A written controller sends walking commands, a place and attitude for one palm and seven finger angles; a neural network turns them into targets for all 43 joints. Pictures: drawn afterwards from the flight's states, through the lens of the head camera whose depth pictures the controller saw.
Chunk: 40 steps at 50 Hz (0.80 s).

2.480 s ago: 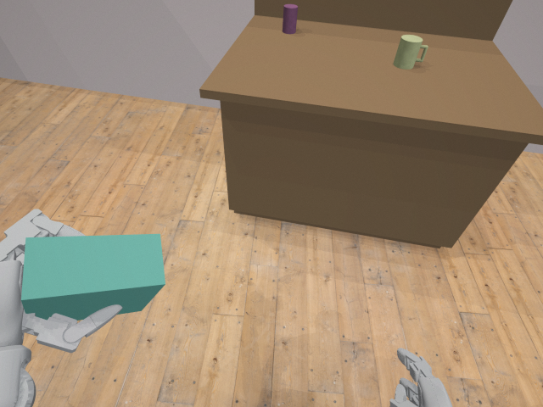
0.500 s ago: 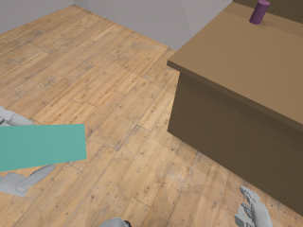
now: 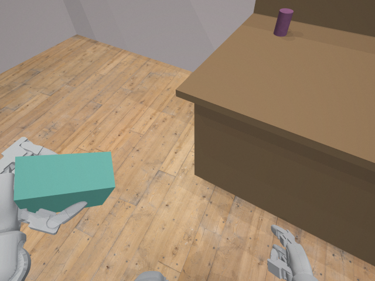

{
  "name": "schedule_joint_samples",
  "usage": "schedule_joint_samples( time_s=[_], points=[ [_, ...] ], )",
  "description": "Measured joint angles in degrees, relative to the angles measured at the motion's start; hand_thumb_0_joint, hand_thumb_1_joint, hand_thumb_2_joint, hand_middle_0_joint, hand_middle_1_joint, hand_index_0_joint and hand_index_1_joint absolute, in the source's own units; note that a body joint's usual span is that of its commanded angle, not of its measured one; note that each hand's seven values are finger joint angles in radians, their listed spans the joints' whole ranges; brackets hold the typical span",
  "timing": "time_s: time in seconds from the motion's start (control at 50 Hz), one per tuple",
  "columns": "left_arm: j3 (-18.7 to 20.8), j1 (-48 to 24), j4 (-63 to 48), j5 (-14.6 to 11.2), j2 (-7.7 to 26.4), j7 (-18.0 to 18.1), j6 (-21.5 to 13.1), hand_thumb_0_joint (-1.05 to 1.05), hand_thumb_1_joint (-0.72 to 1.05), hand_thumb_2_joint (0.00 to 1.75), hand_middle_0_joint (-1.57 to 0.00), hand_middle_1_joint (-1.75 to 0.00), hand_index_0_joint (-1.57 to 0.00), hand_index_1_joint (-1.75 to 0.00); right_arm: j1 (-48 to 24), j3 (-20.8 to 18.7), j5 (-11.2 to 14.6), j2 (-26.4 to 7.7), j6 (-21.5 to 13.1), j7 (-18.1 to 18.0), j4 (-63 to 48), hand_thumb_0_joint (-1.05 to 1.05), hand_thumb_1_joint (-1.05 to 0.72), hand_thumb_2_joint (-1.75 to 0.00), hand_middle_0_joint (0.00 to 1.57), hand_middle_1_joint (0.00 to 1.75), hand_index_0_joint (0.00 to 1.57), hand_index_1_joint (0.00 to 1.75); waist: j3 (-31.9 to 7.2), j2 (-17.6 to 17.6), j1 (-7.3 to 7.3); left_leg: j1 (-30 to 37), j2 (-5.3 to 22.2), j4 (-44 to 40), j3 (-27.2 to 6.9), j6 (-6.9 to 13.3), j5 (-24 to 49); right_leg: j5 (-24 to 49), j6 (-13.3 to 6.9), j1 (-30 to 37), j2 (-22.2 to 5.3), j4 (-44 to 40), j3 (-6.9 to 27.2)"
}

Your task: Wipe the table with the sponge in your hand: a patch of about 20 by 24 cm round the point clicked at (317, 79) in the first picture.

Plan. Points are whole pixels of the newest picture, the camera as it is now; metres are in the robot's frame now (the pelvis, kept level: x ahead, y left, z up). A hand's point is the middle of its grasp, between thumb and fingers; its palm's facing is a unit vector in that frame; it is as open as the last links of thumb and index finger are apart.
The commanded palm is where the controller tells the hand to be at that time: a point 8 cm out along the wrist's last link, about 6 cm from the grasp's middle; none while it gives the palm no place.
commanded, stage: turn to face it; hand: left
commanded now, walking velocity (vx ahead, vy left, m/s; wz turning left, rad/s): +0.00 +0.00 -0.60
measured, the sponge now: (80, 183) +0.24 +0.20 +0.15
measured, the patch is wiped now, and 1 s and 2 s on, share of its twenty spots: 0.00 0.00 0.00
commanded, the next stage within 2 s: take the last steps up to it in 1.30 s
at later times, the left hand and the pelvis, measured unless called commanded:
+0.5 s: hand (134, 178) +0.24 +0.11 +0.16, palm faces +0.08 -0.86 -0.50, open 10.1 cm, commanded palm +0.19 +0.18 +0.18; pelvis -0.05 -0.04 -0.01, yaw -18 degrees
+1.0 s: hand (178, 201) +0.21 +0.03 +0.17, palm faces -0.16 -0.88 -0.44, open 10.1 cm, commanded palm +0.18 +0.09 +0.18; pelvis -0.11 -0.04 +0.00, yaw -36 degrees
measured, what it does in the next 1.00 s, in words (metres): walks backwards, turning right: left foot, then right foot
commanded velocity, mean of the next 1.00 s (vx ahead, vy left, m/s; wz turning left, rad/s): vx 0.00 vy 0.00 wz -0.58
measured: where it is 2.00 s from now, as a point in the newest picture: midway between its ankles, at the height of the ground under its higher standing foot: outside the picture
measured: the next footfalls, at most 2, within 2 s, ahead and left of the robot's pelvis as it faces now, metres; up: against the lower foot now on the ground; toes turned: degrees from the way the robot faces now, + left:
left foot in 0.18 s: +0.03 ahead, +0.13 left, +0.00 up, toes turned -2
right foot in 0.46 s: -0.01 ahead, -0.14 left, +0.00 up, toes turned -23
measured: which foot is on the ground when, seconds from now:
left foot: up 0.00-0.16, down 0.18-0.46, up 0.48-0.88, down 0.90-1.00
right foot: down 0.00-0.18, up 0.20-0.44, down 0.46-0.92, up 0.94-1.00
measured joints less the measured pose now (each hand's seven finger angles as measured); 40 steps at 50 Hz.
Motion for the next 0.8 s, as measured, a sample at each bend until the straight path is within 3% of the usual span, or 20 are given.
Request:
schedule_joint_samples(
  time_s=[0.08, 0.18, 0.22, 0.26, 0.3, 0.38, 0.44, 0.48, 0.5, 0.54, 0.6, 0.68, 0.8],
  points=[
    [1.27, 3.67, -4.44, -0.22, 3.49, -0.22, -1.58, -0.01, -0.49, 0.99, -0.73, -1.34, -0.74, -1.35, 1.11, -1.79, -0.01, -1.86, 1.63, -0.32, -1.99, 0.01, -0.91, -0.90, 0.20, 0.30, 0.20, 0.30, -0.59, -2.19, -1.95, 3.83, -1.12, -10.51, 0.47, 0.33, 1.10, 2.64, -0.38, -0.77, 1.48, -2.98, 2.69],
    [4.20, 4.82, -7.85, -0.45, 6.92, -0.08, -3.20, -0.01, -0.49, 0.99, -0.73, -1.35, -0.74, -1.35, 3.28, -3.62, 0.68, -4.02, 2.86, -0.24, -3.83, 0.01, -0.91, -0.90, 0.20, 0.30, 0.19, 0.30, -1.40, -3.04, -2.44, 11.31, -0.75, -28.97, 1.06, 2.28, 9.52, 3.48, 0.13, -2.94, 4.26, -1.87, 5.19],
    [5.26, 3.99, -6.59, -0.33, 7.67, -0.19, -3.57, -0.01, -0.49, 0.99, -0.73, -1.35, -0.74, -1.35, 3.86, -3.86, 0.78, -3.19, 3.29, -0.44, -3.99, 0.01, -0.91, -0.90, 0.20, 0.30, 0.19, 0.30, -1.19, -4.70, -1.74, 12.01, -0.86, -28.95, 3.25, 3.42, 10.09, -2.51, 2.08, -4.81, 3.99, 3.81, 6.16],
    [5.54, 3.38, -4.29, -0.01, 7.22, -0.33, -3.49, -0.01, -0.49, 0.99, -0.73, -1.35, -0.74, -1.35, 4.80, -3.80, 0.46, -2.31, 2.85, -0.45, -4.26, 0.01, -0.91, -0.90, 0.20, 0.30, 0.19, 0.30, -1.29, -3.86, -1.66, 12.45, 0.52, -28.62, 4.24, 3.54, 9.48, -8.26, 3.96, -7.28, 3.47, 13.74, 3.81],
    [4.90, 3.11, -2.65, 0.22, 5.90, -0.37, -2.86, -0.01, -0.49, 0.99, -0.73, -1.35, -0.74, -1.35, 5.68, -3.32, 0.61, -1.42, 2.18, 0.06, -4.20, 0.01, -0.91, -0.90, 0.20, 0.30, 0.19, 0.30, -1.06, -2.28, -1.37, 13.22, 2.44, -28.88, 4.95, 3.05, 9.41, -9.15, 5.12, -7.65, 2.23, 17.69, 1.27],
    [2.98, 3.23, -2.28, 0.62, 3.96, -0.35, -1.28, -0.01, -0.49, 0.99, -0.73, -1.35, -0.74, -1.35, 6.65, -1.41, 0.78, 0.64, 0.61, 1.23, -4.13, 0.01, -0.91, -0.90, 0.20, 0.30, 0.19, 0.30, 0.32, 0.14, -0.63, 13.79, 6.20, -28.14, 7.12, 1.40, 9.22, -7.80, 6.32, -4.03, -0.39, 11.14, -2.12],
    [2.58, 2.73, -3.09, 0.72, 4.98, -0.55, -0.97, -0.01, -0.49, 0.99, -0.73, -1.35, -0.74, -1.35, 6.80, -0.01, 0.59, 2.37, -0.71, 1.95, -4.34, 0.01, -0.91, -0.90, 0.20, 0.30, 0.20, 0.30, 2.06, 0.79, -0.44, 12.74, 8.62, -24.82, 8.49, -0.27, 7.98, -4.32, 6.32, 0.53, -1.11, 2.30, -3.47],
    [2.44, 1.44, -3.48, 0.99, 5.47, -0.74, -1.28, -0.01, -0.49, 0.99, -0.73, -1.35, -0.74, -1.35, 6.04, 0.38, 0.63, 2.56, -1.00, 2.37, -4.15, 0.01, -0.91, -0.90, 0.20, 0.30, 0.20, 0.30, 4.03, 2.60, -1.02, 10.73, 11.11, -20.12, 7.58, -0.70, 6.67, 0.37, 2.97, 1.39, 0.46, 0.34, -4.73],
    [2.35, 0.96, -3.68, 0.84, 5.57, -0.80, -1.53, -0.01, -0.49, 0.99, -0.73, -1.35, -0.74, -1.35, 5.29, 0.43, 0.70, 2.48, -0.64, 2.45, -3.64, 0.01, -0.91, -0.90, 0.20, 0.30, 0.20, 0.30, 4.70, 2.87, -1.33, 8.63, 10.59, -15.79, 5.35, -0.51, 3.41, -0.01, 1.22, 0.46, 0.93, 1.48, -4.66],
    [2.74, 1.63, -4.59, 0.02, 5.48, -0.71, -1.74, -0.01, -0.49, 0.99, -0.73, -1.35, -0.74, -1.35, 3.42, 0.36, 0.56, 2.16, 0.72, 2.46, -2.47, 0.01, -0.90, -0.90, 0.20, 0.30, 0.20, 0.30, 5.26, 1.98, -1.49, 4.05, 6.82, -4.86, 0.75, -0.37, -1.22, -0.47, -0.74, -1.34, 1.20, 2.34, -2.86],
    [3.79, 5.02, -6.22, -0.82, 5.38, -0.40, -1.95, -0.01, -0.49, 0.99, -0.73, -1.35, -0.74, -1.35, 1.49, -0.13, 0.26, 1.18, 2.97, 2.14, -2.05, 0.01, -0.91, -0.90, 0.20, 0.30, 0.20, 0.30, 5.28, 1.14, -2.48, 0.00, 2.76, 4.35, -1.95, -0.75, -0.09, 1.73, -1.37, -1.78, 2.06, 0.05, -0.12],
    [4.47, 7.44, -6.52, -1.44, 6.34, -0.47, -2.09, -0.01, -0.49, 0.99, -0.73, -1.35, -0.74, -1.35, 1.09, -1.43, 0.15, -0.32, 4.65, 1.16, -2.18, 0.01, -0.91, -0.90, 0.20, 0.30, 0.20, 0.30, 3.44, 0.36, -2.90, -0.26, 0.42, 0.56, -1.84, -0.71, 2.21, 5.09, -1.91, -1.62, 3.35, -3.91, 2.64],
    [3.83, 6.35, -4.72, -1.65, 6.13, 0.01, -1.21, -0.01, -0.49, 0.99, -0.73, -1.35, -0.74, -1.35, 2.05, -2.76, 0.51, -2.91, 5.99, 0.65, -3.08, 0.01, -0.91, -0.90, 0.20, 0.30, 0.20, 0.30, -0.36, -1.32, -1.52, 4.52, -1.82, -13.60, -1.59, 0.60, 1.24, 8.91, -2.29, -2.50, 5.25, -7.68, 6.26]
  ],
)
